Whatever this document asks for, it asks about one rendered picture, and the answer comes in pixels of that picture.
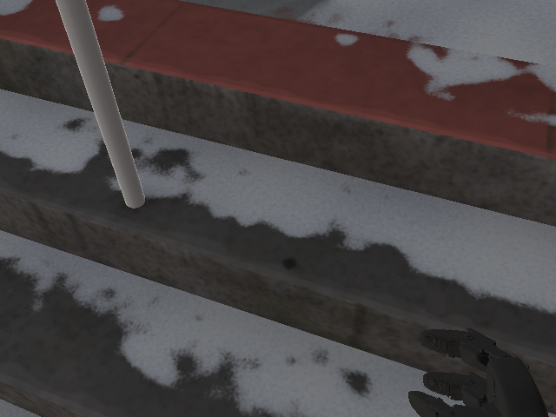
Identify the right robot hand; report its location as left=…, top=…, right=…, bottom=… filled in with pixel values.
left=408, top=328, right=553, bottom=417

